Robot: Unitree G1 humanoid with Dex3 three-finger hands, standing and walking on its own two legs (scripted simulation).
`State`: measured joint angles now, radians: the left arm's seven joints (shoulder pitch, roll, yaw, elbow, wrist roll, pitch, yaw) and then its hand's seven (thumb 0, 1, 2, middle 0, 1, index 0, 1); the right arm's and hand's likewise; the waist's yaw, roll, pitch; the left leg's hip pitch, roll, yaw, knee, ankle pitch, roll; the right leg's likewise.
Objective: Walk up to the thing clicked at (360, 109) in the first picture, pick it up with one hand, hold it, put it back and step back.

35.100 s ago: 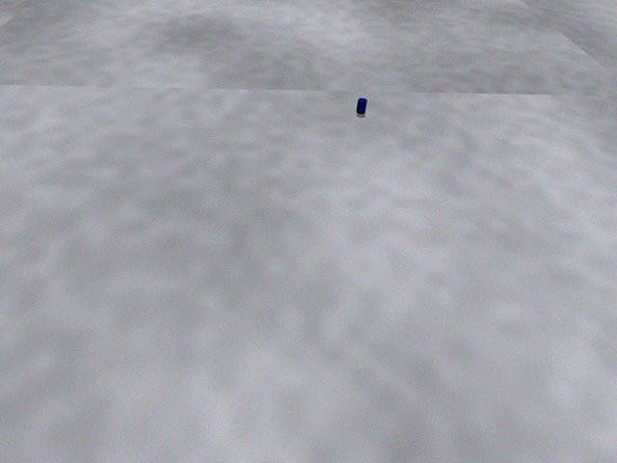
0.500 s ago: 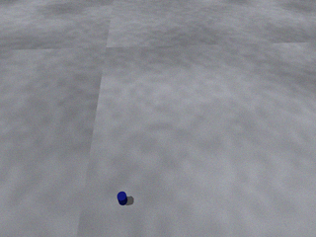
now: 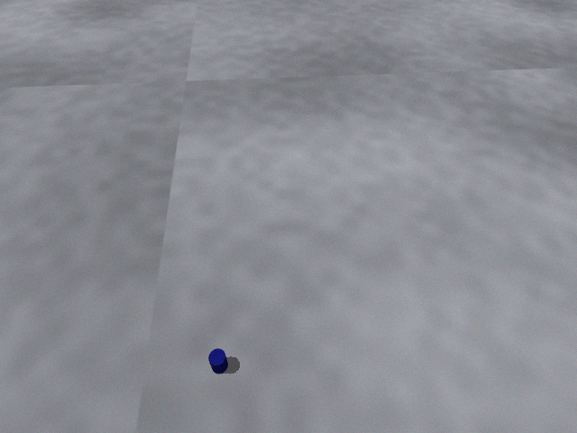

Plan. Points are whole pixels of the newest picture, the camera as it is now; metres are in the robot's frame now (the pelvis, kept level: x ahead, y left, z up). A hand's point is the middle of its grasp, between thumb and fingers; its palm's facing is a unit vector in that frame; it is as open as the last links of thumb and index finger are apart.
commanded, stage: stand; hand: left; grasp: from above
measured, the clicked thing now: (218, 361) +0.47 +0.23 -0.74
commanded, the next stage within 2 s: step back in 1.10 s
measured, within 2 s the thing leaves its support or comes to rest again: neither
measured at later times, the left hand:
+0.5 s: hand out of the picture +0.08 +0.24 -0.16, palm faces +0.02 -0.94 -0.34, open 7.4 cm
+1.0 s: hand out of the picture +0.07 +0.24 -0.16, palm faces +0.00 -0.94 -0.34, open 7.4 cm
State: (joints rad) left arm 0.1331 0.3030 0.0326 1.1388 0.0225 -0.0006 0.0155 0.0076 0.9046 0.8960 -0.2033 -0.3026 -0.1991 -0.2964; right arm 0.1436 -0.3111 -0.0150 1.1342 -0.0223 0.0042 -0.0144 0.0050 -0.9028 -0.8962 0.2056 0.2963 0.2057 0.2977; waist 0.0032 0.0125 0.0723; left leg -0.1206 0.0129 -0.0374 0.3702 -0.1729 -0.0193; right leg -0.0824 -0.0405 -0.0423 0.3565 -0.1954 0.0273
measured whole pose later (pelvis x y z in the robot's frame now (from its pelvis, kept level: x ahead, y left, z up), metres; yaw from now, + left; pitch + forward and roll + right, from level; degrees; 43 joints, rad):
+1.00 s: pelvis +0.01 -0.01 +0.00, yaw +0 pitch -3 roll +0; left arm 0.13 0.33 0.02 1.14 0.02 -0.01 0.00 0.01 0.91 0.90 -0.20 -0.30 -0.20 -0.30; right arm 0.12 -0.33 -0.01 1.15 -0.02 0.00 0.00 0.01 -0.90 -0.90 0.21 0.30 0.21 0.30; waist 0.00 0.01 0.06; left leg -0.11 0.02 -0.04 0.33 -0.16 -0.03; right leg -0.08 -0.04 -0.05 0.33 -0.19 0.02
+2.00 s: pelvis -0.12 +0.06 -0.01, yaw -4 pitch -3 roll +2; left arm 0.16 0.36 0.08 0.86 0.03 0.04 0.01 0.01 0.90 0.90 -0.20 -0.30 -0.20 -0.30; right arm 0.11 -0.36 -0.04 0.90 0.00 0.05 -0.01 0.01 -0.90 -0.90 0.21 0.30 0.21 0.30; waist 0.02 -0.01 0.16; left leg -0.41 -0.12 -0.08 1.06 -0.51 0.02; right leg -0.27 0.01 0.05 0.60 -0.28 -0.04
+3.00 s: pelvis -0.44 +0.06 -0.03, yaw +0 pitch -3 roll +2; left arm 0.09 0.39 0.09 0.72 0.04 0.06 0.01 0.01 0.90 0.90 -0.21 -0.30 -0.20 -0.30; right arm 0.23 -0.37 -0.05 0.89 -0.03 0.02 -0.03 0.01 -0.90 -0.90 0.21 0.30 0.21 0.30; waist -0.01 -0.06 0.20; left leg -0.24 -0.06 -0.01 0.65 -0.36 0.01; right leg -0.42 -0.06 -0.01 0.71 -0.23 0.00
